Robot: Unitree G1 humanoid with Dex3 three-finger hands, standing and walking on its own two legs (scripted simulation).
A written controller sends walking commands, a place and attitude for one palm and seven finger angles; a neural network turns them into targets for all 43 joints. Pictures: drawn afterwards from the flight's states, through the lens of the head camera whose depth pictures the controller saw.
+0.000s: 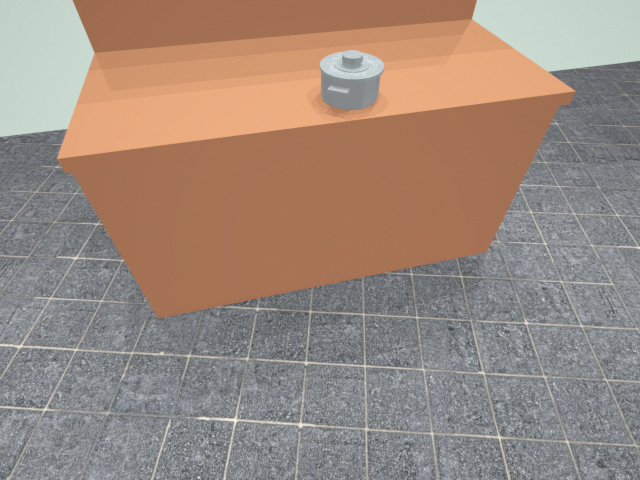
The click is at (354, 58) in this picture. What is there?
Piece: lid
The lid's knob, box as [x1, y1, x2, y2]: [342, 50, 362, 64]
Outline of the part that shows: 342,53 342,60 346,63 359,63 362,59 362,53 356,50 347,50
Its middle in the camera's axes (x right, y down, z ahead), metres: +0.08 -0.46 +0.99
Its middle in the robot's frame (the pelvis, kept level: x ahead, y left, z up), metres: +1.06 -0.02 +0.06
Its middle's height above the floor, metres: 0.84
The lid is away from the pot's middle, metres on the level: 0.00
